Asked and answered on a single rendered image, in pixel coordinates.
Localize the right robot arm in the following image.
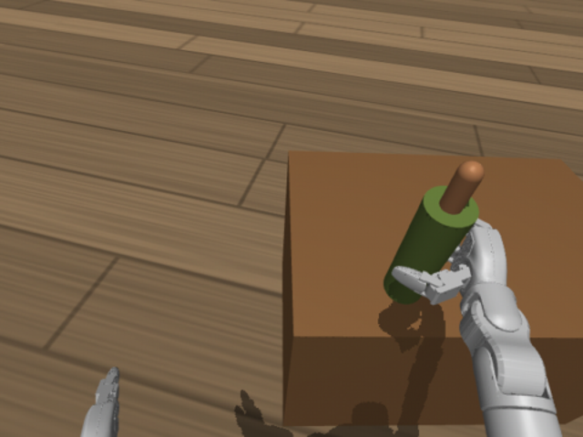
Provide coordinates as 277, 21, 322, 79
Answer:
459, 282, 563, 437

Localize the left robot hand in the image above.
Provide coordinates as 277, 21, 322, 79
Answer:
80, 367, 119, 437

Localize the right robot hand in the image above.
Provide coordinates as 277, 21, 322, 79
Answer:
392, 218, 507, 305

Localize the bottle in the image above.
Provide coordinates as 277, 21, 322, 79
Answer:
384, 160, 485, 304

